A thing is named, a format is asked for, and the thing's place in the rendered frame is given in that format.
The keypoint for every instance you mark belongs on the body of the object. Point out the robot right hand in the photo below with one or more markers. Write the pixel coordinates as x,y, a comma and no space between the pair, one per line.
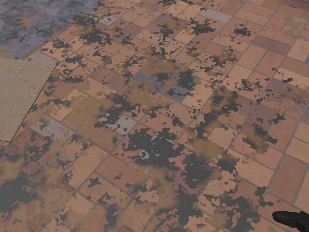
300,221

